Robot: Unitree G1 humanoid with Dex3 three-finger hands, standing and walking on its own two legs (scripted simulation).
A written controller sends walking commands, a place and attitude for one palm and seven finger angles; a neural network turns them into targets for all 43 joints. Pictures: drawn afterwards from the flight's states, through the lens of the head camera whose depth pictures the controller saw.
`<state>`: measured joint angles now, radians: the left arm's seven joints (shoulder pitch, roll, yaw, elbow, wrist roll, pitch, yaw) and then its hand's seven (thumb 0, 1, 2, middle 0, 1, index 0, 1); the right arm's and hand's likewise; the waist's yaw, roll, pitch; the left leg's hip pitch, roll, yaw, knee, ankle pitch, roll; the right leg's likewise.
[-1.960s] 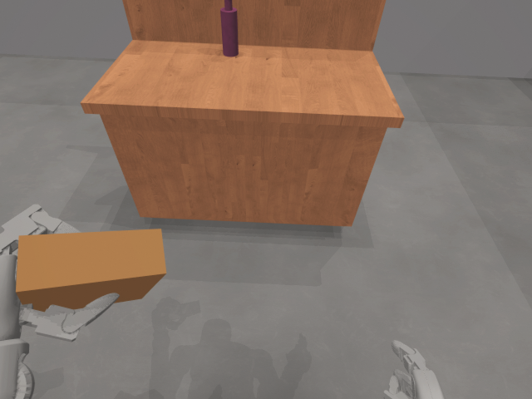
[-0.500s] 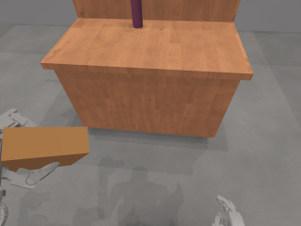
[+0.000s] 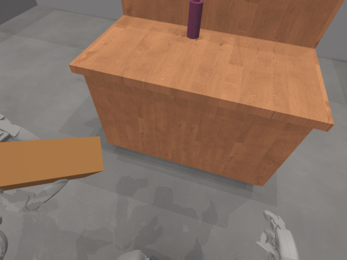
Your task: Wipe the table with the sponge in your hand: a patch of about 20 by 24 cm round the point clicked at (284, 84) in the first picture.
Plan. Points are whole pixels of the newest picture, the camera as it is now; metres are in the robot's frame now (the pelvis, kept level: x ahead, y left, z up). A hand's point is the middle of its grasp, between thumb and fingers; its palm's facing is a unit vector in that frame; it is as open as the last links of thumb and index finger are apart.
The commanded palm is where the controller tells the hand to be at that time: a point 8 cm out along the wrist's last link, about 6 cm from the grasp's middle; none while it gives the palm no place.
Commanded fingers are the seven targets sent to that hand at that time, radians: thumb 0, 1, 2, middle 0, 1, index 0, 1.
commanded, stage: turn to face it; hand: left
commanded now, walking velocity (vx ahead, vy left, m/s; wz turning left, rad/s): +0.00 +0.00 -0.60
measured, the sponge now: (63, 163) +0.23 +0.19 +0.18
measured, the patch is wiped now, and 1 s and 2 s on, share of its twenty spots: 0.00 0.00 0.00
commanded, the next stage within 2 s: take the last steps up to it in 1.22 s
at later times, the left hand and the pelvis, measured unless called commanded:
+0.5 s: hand (99, 170) +0.22 +0.13 +0.19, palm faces +0.30 -0.88 -0.37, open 9.4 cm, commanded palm +0.16 +0.19 +0.20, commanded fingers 0.00 0.10 1.30 -1.20 -1.60 -1.20 -1.60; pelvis -0.03 -0.07 +0.02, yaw -8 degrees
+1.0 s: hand (153, 180) +0.20 +0.05 +0.20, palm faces -0.01 -0.91 -0.42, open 9.4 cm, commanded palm +0.17 +0.11 +0.20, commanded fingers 0.00 0.10 1.30 -1.20 -1.60 -1.20 -1.60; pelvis -0.10 -0.07 +0.02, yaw -27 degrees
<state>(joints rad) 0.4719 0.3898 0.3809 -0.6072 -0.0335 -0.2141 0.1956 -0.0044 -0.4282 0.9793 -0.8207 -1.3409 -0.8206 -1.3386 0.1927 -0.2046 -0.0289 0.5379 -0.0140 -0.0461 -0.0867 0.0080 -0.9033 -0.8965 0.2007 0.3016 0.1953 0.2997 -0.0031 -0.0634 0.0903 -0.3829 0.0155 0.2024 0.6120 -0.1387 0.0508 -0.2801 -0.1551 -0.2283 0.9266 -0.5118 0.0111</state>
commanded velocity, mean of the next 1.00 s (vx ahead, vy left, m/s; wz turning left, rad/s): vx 0.00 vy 0.00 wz -0.57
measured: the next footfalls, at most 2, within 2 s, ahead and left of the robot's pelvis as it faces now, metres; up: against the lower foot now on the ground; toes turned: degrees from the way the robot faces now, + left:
right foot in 0.34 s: +0.00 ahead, -0.16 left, +0.00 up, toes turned -8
left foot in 0.74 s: +0.01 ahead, +0.05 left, +0.00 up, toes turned -13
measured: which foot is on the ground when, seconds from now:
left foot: down 0.00-0.36, up 0.38-0.72, down 0.74-1.00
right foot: up 0.00-0.32, down 0.34-0.76, up 0.78-1.00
